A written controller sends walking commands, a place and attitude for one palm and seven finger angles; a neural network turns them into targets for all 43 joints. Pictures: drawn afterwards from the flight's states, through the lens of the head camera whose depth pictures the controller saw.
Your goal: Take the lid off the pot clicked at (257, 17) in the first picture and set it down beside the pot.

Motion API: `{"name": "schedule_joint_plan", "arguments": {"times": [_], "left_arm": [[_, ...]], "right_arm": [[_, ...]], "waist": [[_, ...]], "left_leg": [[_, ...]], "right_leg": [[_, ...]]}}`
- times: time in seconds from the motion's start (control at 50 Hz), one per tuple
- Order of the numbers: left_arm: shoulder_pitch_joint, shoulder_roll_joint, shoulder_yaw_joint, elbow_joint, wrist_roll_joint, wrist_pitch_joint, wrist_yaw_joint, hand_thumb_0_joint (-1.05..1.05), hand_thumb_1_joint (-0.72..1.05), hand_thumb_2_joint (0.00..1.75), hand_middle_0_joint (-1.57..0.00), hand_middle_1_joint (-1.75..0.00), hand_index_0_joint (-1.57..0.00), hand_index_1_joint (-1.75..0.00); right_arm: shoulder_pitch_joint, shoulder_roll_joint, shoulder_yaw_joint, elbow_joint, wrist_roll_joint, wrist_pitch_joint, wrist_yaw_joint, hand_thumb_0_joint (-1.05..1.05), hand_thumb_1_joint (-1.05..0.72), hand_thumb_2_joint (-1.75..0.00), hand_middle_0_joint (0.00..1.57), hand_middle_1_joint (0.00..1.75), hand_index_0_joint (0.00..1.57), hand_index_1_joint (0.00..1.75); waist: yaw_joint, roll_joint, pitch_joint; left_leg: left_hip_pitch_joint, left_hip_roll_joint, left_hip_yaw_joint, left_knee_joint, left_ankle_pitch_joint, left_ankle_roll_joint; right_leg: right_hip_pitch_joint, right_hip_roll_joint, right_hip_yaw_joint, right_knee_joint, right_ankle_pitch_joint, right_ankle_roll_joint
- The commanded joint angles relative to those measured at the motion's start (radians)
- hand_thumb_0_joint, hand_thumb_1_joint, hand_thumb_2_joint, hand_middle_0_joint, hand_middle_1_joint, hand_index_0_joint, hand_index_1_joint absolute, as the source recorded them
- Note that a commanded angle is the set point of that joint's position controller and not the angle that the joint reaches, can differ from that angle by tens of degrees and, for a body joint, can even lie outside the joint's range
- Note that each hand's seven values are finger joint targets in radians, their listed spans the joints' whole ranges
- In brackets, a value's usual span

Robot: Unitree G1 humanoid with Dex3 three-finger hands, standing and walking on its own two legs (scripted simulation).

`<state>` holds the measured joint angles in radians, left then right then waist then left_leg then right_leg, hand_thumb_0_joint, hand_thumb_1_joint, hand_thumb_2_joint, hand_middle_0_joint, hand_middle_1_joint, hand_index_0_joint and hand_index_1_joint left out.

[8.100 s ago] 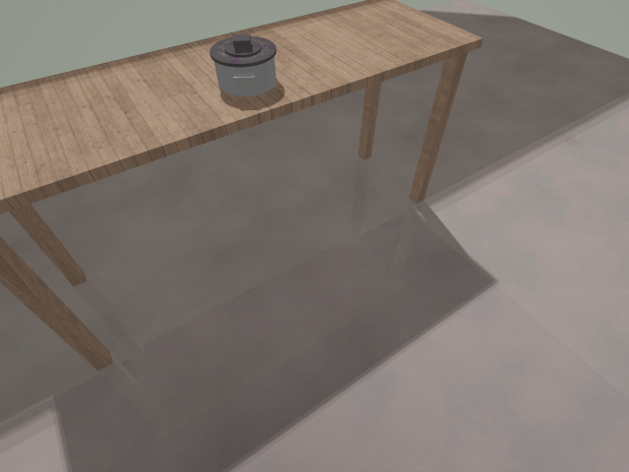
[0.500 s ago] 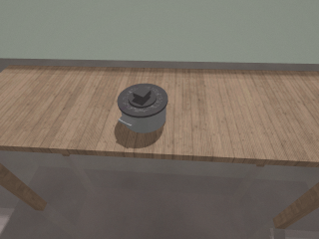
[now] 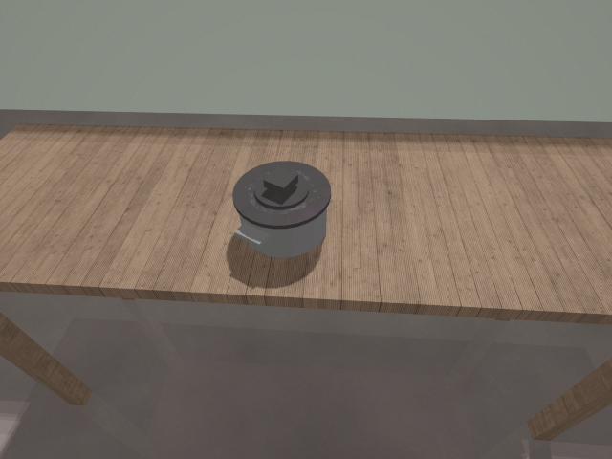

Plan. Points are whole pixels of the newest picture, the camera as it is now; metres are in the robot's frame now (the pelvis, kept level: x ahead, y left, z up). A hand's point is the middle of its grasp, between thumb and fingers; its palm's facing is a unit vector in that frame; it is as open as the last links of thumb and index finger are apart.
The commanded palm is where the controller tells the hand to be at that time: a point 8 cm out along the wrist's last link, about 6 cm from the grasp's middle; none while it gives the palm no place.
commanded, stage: look again from close up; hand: left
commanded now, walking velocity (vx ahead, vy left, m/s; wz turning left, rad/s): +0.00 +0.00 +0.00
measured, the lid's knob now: (281, 180) +0.53 +0.07 +0.08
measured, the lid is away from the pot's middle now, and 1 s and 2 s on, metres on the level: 0.00 0.00 0.00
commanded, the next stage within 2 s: lift the closed hand beside the body in 0.38 s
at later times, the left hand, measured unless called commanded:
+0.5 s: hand out of the picture +0.00 +0.17 -0.17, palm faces +0.03 -0.98 -0.20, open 7.4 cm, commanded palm +0.10 +0.22 -0.07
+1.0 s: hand out of the picture +0.13 +0.20 -0.03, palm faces +0.27 -0.93 -0.27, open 3.4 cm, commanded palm +0.09 +0.25 +0.01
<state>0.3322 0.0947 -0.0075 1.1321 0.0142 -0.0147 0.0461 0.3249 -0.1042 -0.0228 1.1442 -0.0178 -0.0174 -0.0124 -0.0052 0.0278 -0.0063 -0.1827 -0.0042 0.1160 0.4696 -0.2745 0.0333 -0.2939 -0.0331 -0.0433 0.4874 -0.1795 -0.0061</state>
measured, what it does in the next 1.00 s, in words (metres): stands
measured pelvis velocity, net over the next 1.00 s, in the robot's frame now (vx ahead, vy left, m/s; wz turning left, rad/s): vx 0.02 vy -0.01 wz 0.06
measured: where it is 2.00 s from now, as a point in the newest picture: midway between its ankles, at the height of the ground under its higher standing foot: outside the picture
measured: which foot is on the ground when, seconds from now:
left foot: down 0.00-1.00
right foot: down 0.00-1.00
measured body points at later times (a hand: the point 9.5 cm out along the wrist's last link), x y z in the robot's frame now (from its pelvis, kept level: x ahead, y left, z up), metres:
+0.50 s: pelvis +0.01 +0.01 +0.00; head +0.01 -0.01 +0.45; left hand +0.00 +0.22 -0.16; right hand -0.02 -0.19 -0.17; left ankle -0.01 +0.09 -0.74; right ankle +0.05 -0.12 -0.74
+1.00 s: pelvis +0.02 -0.01 +0.00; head +0.01 +0.00 +0.45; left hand +0.11 +0.25 -0.01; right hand +0.24 -0.24 -0.04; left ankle -0.01 +0.09 -0.74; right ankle +0.05 -0.12 -0.74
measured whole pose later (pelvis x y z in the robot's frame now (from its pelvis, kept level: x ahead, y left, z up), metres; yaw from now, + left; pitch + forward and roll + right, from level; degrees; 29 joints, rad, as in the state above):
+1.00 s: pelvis +0.02 -0.01 +0.00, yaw +3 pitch -2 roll -1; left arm 0.65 0.22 0.05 -0.07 -0.03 -0.01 0.10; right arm 0.20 -0.26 -0.04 0.52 0.02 -0.16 -0.04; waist 0.04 0.00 0.02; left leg -0.17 0.02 0.05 0.53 -0.33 0.02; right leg -0.23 -0.02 -0.11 0.49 -0.22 -0.02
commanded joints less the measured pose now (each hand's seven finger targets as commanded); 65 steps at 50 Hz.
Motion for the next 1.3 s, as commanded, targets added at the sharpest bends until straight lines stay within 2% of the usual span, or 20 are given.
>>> {"name": "schedule_joint_plan", "arguments": {"times": [0.0,0.44,0.46,0.48,0.5,0.52,0.54,0.56,0.58,0.6,0.62,0.68,0.7,0.76,0.8,0.84,0.88,0.96,1.1,1.28], "left_arm": [[0.061,0.111,0.021,-0.030,0.006,-0.018,0.006,0.00,0.90,0.90,-0.20,-0.30,-0.20,-0.30],[0.066,0.114,0.025,-0.030,0.006,-0.019,0.006,0.00,0.90,0.90,-0.20,-0.30,-0.20,-0.30],[0.094,0.150,0.017,-0.003,0.009,-0.012,0.038,0.00,0.90,0.90,-0.20,-0.30,-0.20,-0.30],[-0.571,0.493,0.162,-1.214,-0.130,-0.179,0.087,0.00,0.90,0.90,-0.24,-0.35,-0.24,-0.35],[-0.203,0.227,-0.069,-1.103,-0.078,-0.096,0.120,0.00,0.90,0.90,-0.29,-0.40,-0.29,-0.40],[0.032,0.089,-0.116,-1.031,-0.073,0.012,0.137,0.00,0.90,0.90,-0.33,-0.44,-0.33,-0.44],[0.044,0.011,-0.191,-1.026,-0.061,0.045,0.127,0.00,0.90,0.90,-0.38,-0.49,-0.38,-0.49],[0.063,0.039,-0.169,-0.984,-0.032,0.044,0.125,0.00,0.90,0.90,-0.42,-0.54,-0.42,-0.54],[0.190,0.021,-0.138,-0.766,-0.009,0.060,0.125,0.00,0.90,0.90,-0.46,-0.59,-0.46,-0.59],[0.203,0.065,-0.075,-0.694,-0.002,0.051,0.116,0.00,0.90,0.90,-0.51,-0.64,-0.51,-0.64],[0.273,0.119,-0.001,-0.774,-0.007,0.026,0.099,0.00,0.90,0.90,-0.55,-0.68,-0.55,-0.68],[0.427,0.232,0.102,-1.192,-0.023,-0.040,0.074,0.00,0.90,0.90,-0.68,-0.83,-0.68,-0.83],[0.431,0.199,0.073,-1.239,-0.024,-0.045,0.067,0.00,0.90,0.90,-0.73,-0.88,-0.73,-0.88],[0.371,0.170,0.062,-1.180,-0.024,-0.050,0.053,0.00,0.90,0.90,-0.86,-1.02,-0.86,-1.02],[0.288,0.200,0.087,-1.267,-0.029,-0.075,0.050,0.00,0.90,0.90,-0.95,-1.12,-0.95,-1.12],[0.267,0.235,0.111,-1.434,-0.038,-0.092,0.050,0.00,0.90,0.90,-1.04,-1.21,-1.04,-1.21],[0.267,0.239,0.114,-1.440,-0.036,-0.078,0.060,0.00,0.90,0.90,-1.12,-1.31,-1.12,-1.31],[0.301,0.248,0.139,-1.431,-0.039,-0.063,0.066,0.00,0.90,0.90,-1.30,-1.50,-1.30,-1.50],[0.338,0.258,0.175,-1.425,-0.032,-0.058,0.061,0.00,0.90,0.90,-1.30,-1.50,-1.30,-1.50],[0.352,0.314,0.256,-1.505,-0.033,-0.084,0.063,0.00,0.90,0.90,-1.30,-1.50,-1.30,-1.50]], "right_arm": [[0.080,-0.065,-0.009,-0.013,0.005,-0.008,-0.009,0.00,-0.90,-0.90,0.20,0.30,0.20,0.30],[0.096,-0.053,-0.006,-0.003,0.006,-0.013,-0.010,0.00,-0.90,-0.90,0.20,0.30,0.20,0.30],[-0.014,-0.137,-0.002,-0.092,0.012,-0.015,-0.008,0.00,-0.90,-0.90,0.20,0.30,0.20,0.30],[-0.054,-0.333,-0.014,-0.412,0.039,-0.160,-0.012,0.00,-0.90,-0.90,0.20,0.30,0.20,0.30],[-0.141,-0.218,0.022,-0.423,0.093,-0.254,-0.034,0.00,-0.90,-0.90,0.20,0.30,0.20,0.30],[-0.134,-0.213,0.024,-0.413,0.107,-0.280,-0.032,0.00,-0.90,-0.90,0.20,0.30,0.20,0.30],[-0.138,-0.223,0.042,-0.428,0.097,-0.304,-0.025,0.00,-0.90,-0.90,0.20,0.30,0.20,0.30],[-0.159,-0.243,0.038,-0.430,0.067,-0.316,-0.020,0.00,-0.90,-0.90,0.20,0.30,0.20,0.30],[-0.192,-0.234,0.021,-0.427,0.056,-0.290,-0.011,0.00,-0.90,-0.90,0.20,0.30,0.20,0.30],[-0.183,-0.254,-0.004,-0.442,0.048,-0.264,0.004,0.00,-0.90,-0.90,0.20,0.30,0.20,0.30],[-0.205,-0.257,-0.026,-0.477,0.045,-0.247,0.013,0.00,-0.90,-0.90,0.20,0.30,0.20,0.30],[-0.267,-0.241,-0.033,-0.617,0.052,-0.252,0.021,0.00,-0.90,-0.90,0.20,0.30,0.20,0.30],[-0.270,-0.231,-0.029,-0.646,0.053,-0.245,0.020,0.00,-0.90,-0.90,0.20,0.30,0.20,0.30],[-0.249,-0.240,-0.042,-0.683,0.056,-0.197,0.013,0.00,-0.90,-0.90,0.20,0.30,0.20,0.30],[-0.251,-0.245,-0.042,-0.721,0.055,-0.174,0.000,0.00,-0.90,-0.90,0.20,0.30,0.20,0.30],[-0.228,-0.234,-0.034,-0.749,0.048,-0.177,-0.012,0.00,-0.90,-0.90,0.20,0.30,0.20,0.30],[-0.222,-0.226,-0.021,-0.754,0.042,-0.172,-0.021,0.00,-0.90,-0.90,0.20,0.30,0.20,0.30],[-0.212,-0.227,-0.024,-0.746,0.037,-0.175,-0.036,0.00,-0.90,-0.90,0.20,0.30,0.20,0.30],[-0.254,-0.218,-0.020,-0.709,0.032,-0.174,-0.042,0.00,-0.90,-0.90,0.20,0.30,0.20,0.30],[-0.276,-0.202,-0.022,-0.679,0.030,-0.196,-0.047,0.00,-0.90,-0.90,0.20,0.30,0.20,0.30]], "waist": [[-0.002,-0.030,0.088],[0.001,-0.019,0.080],[0.025,-0.176,0.124],[0.000,0.037,-0.274],[0.041,0.176,-0.294],[0.032,0.138,-0.197],[0.020,0.075,-0.079],[0.018,0.019,-0.013],[0.010,-0.152,0.124],[0.015,-0.253,0.172],[0.044,-0.257,0.148],[0.096,-0.030,-0.045],[0.083,0.022,-0.009],[0.036,-0.055,0.126],[0.023,-0.059,0.097],[0.037,0.079,-0.035],[0.027,0.100,-0.041],[0.043,0.049,-0.023],[0.051,-0.064,0.007],[0.069,-0.054,-0.017]], "left_leg": [[-0.048,0.104,-0.144,-0.128,-0.017,0.012],[-0.029,0.106,-0.128,-0.132,0.045,0.013],[-0.129,0.147,-0.090,0.011,0.129,-0.014],[0.061,0.019,-0.172,-0.077,0.165,-0.036],[0.061,0.038,-0.120,-0.077,0.146,-0.065],[0.023,0.027,-0.140,-0.128,0.120,-0.068],[-0.006,0.029,-0.153,-0.144,0.054,-0.058],[-0.037,0.026,-0.170,-0.141,0.023,-0.042],[-0.134,0.038,-0.196,-0.141,-0.032,-0.032],[-0.188,0.035,-0.192,-0.114,-0.057,-0.027],[-0.195,0.036,-0.177,-0.108,-0.063,-0.026],[-0.137,0.031,-0.151,-0.117,0.006,-0.040],[-0.134,0.026,-0.140,-0.113,0.025,-0.041],[-0.171,0.023,-0.116,-0.081,-0.001,-0.034],[-0.147,0.013,-0.098,-0.052,-0.008,-0.023],[-0.059,0.009,-0.095,-0.046,0.059,-0.020],[-0.032,0.007,-0.093,-0.031,0.108,-0.019],[-0.033,0.009,-0.094,-0.041,0.119,-0.014],[-0.023,0.020,-0.100,-0.047,0.150,-0.007],[0.015,0.025,-0.105,-0.058,0.154,-0.002]], "right_leg": [[-0.033,-0.076,0.116,-0.113,-0.050,-0.033],[0.003,-0.082,0.115,-0.104,0.024,-0.031],[0.044,-0.100,0.084,-0.026,0.238,-0.016],[0.183,-0.043,0.065,0.000,0.227,-0.025],[0.170,-0.046,0.059,-0.002,0.105,-0.063],[0.162,-0.022,0.001,-0.018,0.036,-0.049],[0.119,-0.010,-0.027,-0.025,-0.009,-0.031],[0.102,-0.001,-0.035,-0.039,-0.021,-0.027],[0.054,0.009,-0.054,-0.058,-0.064,-0.024],[0.012,0.008,-0.054,-0.054,-0.106,-0.020],[0.030,-0.002,-0.045,-0.060,-0.140,-0.017],[0.190,-0.009,-0.019,-0.030,-0.080,-0.031],[0.170,-0.006,-0.015,-0.032,-0.058,-0.034],[0.059,0.008,-0.019,-0.049,-0.072,-0.029],[0.042,0.005,-0.004,-0.076,-0.076,-0.023],[0.107,-0.002,0.007,-0.064,-0.013,-0.027],[0.112,-0.001,0.002,-0.072,0.035,-0.025],[0.135,-0.002,-0.007,-0.082,0.035,-0.024],[0.142,-0.002,-0.017,-0.099,0.045,-0.013],[0.155,-0.004,-0.007,-0.113,0.025,-0.010]]}}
